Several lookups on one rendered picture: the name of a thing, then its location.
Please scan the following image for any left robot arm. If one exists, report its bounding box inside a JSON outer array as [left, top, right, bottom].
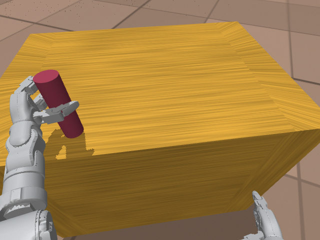
[[0, 121, 58, 240]]

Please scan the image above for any right robot hand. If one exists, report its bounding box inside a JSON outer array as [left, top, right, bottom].
[[241, 190, 283, 240]]

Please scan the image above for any can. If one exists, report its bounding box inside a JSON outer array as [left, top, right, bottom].
[[33, 69, 84, 139]]

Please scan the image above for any left robot hand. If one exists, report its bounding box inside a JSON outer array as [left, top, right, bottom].
[[9, 75, 80, 128]]

